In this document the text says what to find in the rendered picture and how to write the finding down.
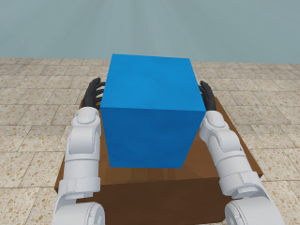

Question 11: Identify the robot right upper arm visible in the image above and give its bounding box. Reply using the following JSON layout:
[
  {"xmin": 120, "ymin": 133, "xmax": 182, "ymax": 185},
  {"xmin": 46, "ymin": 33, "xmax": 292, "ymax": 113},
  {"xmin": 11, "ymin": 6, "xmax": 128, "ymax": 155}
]
[{"xmin": 224, "ymin": 196, "xmax": 284, "ymax": 225}]

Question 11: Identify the right robot forearm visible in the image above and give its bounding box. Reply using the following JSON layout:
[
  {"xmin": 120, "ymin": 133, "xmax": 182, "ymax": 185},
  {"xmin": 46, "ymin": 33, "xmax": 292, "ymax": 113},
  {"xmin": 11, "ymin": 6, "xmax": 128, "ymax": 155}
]
[{"xmin": 199, "ymin": 111, "xmax": 286, "ymax": 225}]

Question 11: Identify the robot right hand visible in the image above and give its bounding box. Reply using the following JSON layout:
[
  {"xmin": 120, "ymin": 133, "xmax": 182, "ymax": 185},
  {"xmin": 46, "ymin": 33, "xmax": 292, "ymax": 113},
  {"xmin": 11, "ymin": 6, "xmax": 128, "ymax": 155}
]
[{"xmin": 198, "ymin": 81, "xmax": 217, "ymax": 112}]

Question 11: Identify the carton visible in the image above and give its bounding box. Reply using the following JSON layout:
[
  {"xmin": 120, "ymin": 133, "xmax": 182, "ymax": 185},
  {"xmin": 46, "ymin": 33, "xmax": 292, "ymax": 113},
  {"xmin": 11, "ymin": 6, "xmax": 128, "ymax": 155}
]
[{"xmin": 99, "ymin": 53, "xmax": 206, "ymax": 169}]

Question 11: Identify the robot left hand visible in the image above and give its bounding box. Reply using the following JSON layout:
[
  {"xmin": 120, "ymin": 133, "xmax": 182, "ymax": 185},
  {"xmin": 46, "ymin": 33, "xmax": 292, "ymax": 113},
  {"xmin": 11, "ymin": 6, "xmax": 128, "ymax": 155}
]
[{"xmin": 81, "ymin": 77, "xmax": 106, "ymax": 110}]

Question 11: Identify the robot left upper arm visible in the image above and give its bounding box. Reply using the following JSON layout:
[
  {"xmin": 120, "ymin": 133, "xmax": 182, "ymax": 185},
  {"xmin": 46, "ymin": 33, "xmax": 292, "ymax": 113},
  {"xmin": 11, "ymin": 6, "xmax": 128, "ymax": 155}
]
[{"xmin": 52, "ymin": 202, "xmax": 105, "ymax": 225}]

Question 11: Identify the left robot forearm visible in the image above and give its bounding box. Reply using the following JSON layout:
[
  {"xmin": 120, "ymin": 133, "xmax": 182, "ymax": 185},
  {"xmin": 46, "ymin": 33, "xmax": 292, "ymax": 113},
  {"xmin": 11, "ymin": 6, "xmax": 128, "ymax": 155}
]
[{"xmin": 51, "ymin": 107, "xmax": 101, "ymax": 225}]

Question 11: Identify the pedestal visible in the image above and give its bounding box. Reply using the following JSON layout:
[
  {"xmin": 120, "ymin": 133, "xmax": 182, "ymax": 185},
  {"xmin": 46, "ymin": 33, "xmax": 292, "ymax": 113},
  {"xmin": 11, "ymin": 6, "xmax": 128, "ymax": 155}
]
[{"xmin": 54, "ymin": 97, "xmax": 263, "ymax": 225}]

